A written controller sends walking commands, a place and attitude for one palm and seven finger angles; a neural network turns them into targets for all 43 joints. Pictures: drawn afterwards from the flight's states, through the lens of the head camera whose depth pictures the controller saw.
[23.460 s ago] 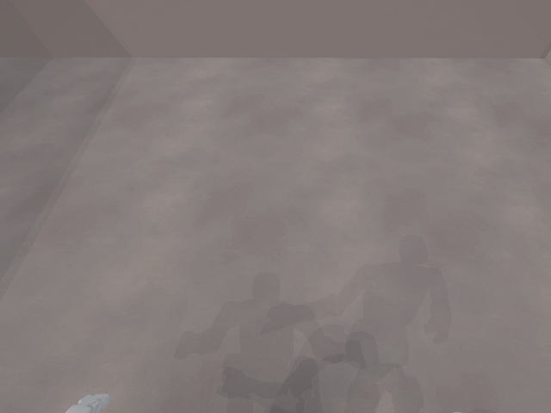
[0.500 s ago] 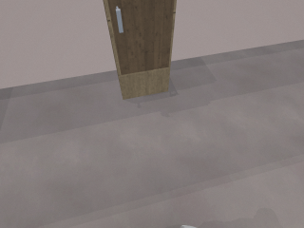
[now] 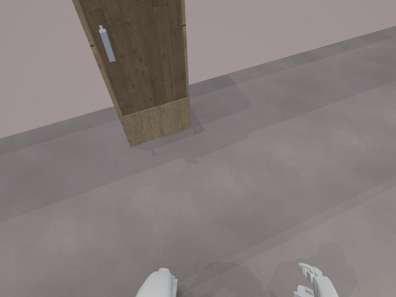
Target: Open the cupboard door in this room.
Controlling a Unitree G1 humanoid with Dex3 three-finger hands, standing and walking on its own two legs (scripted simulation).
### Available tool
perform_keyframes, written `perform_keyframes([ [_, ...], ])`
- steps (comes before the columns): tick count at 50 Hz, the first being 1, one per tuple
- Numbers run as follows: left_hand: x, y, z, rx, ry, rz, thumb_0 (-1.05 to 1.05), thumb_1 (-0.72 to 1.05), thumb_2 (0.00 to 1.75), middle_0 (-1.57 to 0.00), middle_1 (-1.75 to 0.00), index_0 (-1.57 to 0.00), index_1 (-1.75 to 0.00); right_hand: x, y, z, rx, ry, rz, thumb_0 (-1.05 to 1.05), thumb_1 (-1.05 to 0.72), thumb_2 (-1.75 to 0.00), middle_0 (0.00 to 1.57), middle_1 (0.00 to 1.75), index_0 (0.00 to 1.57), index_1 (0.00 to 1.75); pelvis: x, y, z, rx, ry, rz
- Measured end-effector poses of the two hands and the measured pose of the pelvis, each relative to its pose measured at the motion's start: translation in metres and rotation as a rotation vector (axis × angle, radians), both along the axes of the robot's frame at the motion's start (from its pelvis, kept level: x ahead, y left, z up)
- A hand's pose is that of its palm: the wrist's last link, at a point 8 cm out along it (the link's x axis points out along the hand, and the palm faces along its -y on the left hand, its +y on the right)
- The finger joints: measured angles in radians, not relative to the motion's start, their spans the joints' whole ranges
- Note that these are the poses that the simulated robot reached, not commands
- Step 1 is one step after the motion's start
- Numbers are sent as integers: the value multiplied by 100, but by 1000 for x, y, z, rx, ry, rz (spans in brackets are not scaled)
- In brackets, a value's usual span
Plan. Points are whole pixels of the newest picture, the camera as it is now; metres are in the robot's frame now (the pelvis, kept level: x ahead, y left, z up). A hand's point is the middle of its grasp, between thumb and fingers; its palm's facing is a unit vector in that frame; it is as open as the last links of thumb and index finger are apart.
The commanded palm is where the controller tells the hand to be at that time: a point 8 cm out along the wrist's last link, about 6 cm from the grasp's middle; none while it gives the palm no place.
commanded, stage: walk to a spot facing it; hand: left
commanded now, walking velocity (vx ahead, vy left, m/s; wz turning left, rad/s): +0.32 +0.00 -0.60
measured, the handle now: (106, 43) +0.94 +0.50 -0.05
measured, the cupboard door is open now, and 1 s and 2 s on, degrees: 0 0 0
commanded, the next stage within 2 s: none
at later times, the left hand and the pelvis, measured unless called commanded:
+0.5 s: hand (160, 185) +0.40 +0.17 -0.16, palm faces -0.38 -0.90 -0.21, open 7.4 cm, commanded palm none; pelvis +0.18 +0.04 -0.01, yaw -20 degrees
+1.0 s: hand (174, 167) +0.48 +0.15 -0.18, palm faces -0.53 -0.82 -0.24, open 7.4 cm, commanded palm none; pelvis +0.29 +0.02 -0.02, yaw -36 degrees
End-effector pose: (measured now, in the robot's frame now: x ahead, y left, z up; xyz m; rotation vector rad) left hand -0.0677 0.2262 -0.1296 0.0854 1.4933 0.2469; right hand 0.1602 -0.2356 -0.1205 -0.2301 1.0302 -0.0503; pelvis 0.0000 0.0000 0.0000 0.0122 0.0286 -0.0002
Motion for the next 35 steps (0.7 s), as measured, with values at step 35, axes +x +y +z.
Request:
perform_keyframes([
  [35,552,-102,-18,-102,-440,-744,0,91,90,-20,-30,-20,-30,-81,42,-39,95,481,-739,1,-91,-90,20,30,20,30,236,-4,-26,-20,-51,-460],
])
